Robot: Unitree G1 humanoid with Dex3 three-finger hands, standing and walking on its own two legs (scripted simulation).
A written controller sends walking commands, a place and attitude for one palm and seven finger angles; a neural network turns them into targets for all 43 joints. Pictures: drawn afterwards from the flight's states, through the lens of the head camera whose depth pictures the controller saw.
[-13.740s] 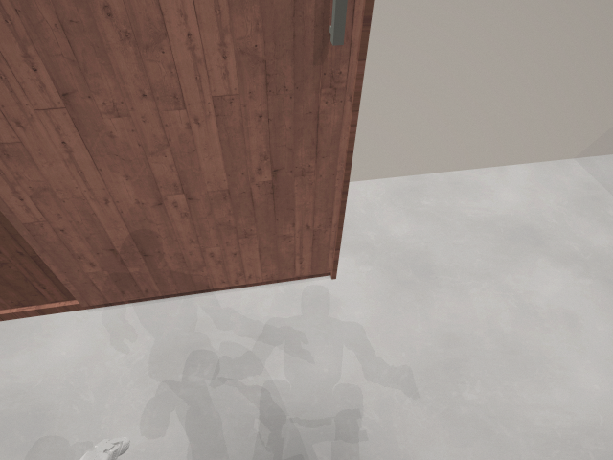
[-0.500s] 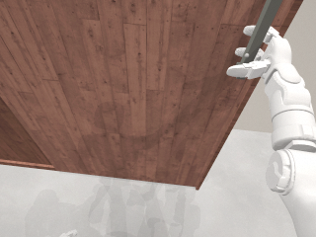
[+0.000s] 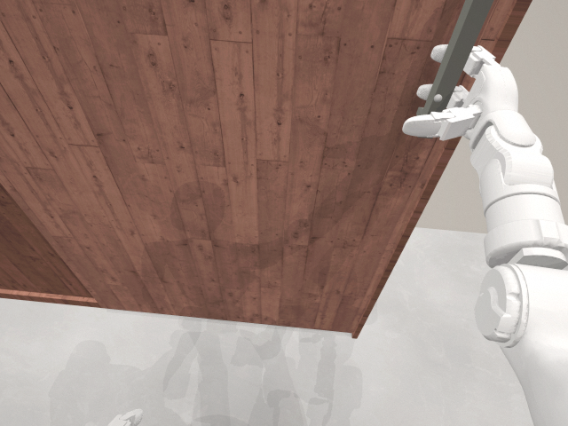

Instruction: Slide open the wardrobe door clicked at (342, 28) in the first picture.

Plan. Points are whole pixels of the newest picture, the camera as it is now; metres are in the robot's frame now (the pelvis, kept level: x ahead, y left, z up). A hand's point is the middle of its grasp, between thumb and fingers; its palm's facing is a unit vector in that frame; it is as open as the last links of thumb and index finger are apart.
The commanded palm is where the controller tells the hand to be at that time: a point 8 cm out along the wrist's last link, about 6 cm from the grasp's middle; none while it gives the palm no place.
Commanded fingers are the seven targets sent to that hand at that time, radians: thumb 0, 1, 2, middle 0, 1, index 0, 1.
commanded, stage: grip the handle and tug to test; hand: right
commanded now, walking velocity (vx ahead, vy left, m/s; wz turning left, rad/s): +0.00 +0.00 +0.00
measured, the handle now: (446, 63) +0.54 -0.14 +0.27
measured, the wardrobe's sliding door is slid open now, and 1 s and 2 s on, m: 0.00 0.00 0.00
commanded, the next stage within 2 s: tug the door sideways, standing still in 1.48 s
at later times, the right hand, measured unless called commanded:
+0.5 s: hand (438, 96) +0.48 -0.13 +0.25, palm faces -0.01 +1.00 +0.02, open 9.5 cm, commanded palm +0.46 -0.17 +0.25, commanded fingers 0.00 -0.57 -0.76 0.41 1.35 0.41 1.35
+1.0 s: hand (432, 95) +0.49 -0.12 +0.25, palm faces +0.00 +1.00 +0.00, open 5.8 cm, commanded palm +0.46 -0.17 +0.25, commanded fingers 0.00 -0.90 -0.90 0.45 1.40 0.45 1.40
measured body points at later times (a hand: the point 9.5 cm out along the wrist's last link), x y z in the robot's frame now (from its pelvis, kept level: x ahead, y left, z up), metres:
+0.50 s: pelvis +0.00 +0.00 +0.00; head +0.01 +0.01 +0.45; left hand +0.06 +0.26 -0.12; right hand +0.48 -0.18 +0.25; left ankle -0.01 +0.12 -0.74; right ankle -0.02 -0.12 -0.74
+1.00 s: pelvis +0.01 +0.00 +0.00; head +0.02 +0.02 +0.45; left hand +0.08 +0.26 -0.12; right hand +0.48 -0.17 +0.25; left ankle -0.01 +0.12 -0.74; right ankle -0.02 -0.12 -0.74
